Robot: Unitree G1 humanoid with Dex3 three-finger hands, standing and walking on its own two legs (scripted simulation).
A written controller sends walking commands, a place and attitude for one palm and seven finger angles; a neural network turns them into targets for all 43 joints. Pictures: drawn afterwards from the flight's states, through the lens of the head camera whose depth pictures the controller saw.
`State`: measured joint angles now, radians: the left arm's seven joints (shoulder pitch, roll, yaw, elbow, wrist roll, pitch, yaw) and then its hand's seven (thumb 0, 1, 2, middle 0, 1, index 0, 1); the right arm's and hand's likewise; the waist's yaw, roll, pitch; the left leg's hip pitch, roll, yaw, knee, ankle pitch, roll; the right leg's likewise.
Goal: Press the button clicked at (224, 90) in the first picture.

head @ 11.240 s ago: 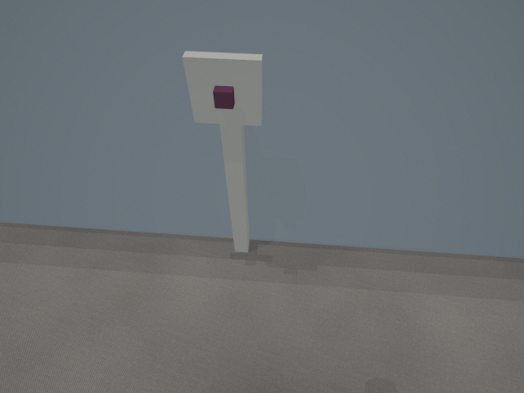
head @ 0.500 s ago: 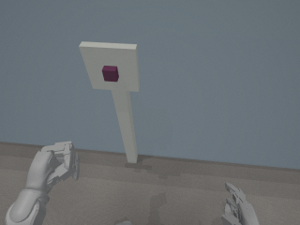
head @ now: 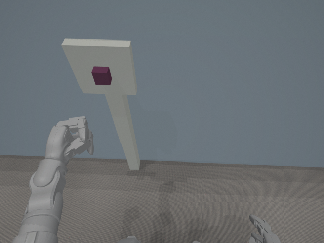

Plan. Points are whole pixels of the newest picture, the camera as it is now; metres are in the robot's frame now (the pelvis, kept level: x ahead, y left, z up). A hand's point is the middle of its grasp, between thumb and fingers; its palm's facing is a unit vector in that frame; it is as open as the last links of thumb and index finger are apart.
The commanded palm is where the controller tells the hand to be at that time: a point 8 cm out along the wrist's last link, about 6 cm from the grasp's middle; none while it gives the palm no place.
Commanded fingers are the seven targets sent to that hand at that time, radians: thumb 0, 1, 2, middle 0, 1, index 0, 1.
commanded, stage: aim a knuckle at the button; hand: left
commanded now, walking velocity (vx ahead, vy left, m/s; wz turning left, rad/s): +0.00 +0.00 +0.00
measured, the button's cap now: (102, 75) +0.55 +0.20 +0.08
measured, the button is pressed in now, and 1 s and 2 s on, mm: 0 0 0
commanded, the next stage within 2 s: press the button with the knuckle in 1.30 s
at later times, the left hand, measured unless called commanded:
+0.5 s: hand (106, 111) +0.44 +0.17 +0.06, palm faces -0.03 -1.00 -0.02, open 3.1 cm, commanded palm +0.42 +0.22 +0.05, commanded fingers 0.00 0.90 0.90 -1.30 -1.50 -1.30 -1.50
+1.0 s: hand (108, 104) +0.47 +0.17 +0.05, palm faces -0.01 -1.00 -0.02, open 3.1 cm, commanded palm +0.44 +0.22 +0.05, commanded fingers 0.00 0.90 0.90 -1.30 -1.50 -1.30 -1.50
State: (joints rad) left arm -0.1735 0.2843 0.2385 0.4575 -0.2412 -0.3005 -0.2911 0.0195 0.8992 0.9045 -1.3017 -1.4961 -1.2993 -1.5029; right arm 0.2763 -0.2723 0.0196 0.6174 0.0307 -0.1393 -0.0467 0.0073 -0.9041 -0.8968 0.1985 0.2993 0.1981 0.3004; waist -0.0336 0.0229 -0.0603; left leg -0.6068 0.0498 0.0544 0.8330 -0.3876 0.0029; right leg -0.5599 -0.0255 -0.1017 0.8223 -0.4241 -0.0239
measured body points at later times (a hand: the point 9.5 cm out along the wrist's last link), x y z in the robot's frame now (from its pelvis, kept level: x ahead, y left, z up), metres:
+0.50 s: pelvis -0.01 +0.01 -0.01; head +0.07 +0.01 +0.43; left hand +0.43 +0.22 +0.06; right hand +0.05 -0.26 -0.13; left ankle +0.01 +0.12 -0.70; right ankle -0.01 -0.10 -0.70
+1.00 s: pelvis -0.01 +0.01 -0.02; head +0.10 +0.02 +0.42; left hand +0.47 +0.22 +0.05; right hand +0.00 -0.25 -0.14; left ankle +0.01 +0.12 -0.70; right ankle -0.01 -0.10 -0.70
